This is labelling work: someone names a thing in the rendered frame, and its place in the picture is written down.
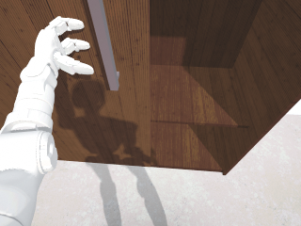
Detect handle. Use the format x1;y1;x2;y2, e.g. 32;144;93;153
87;0;119;91

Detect wardrobe door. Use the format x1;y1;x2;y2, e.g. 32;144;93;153
0;0;151;168

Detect left robot forearm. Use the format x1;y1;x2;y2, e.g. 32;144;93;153
0;56;58;135

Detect left robot hand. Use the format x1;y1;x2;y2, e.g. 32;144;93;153
34;16;94;75

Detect robot left upper arm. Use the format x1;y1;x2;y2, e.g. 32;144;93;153
0;130;58;226

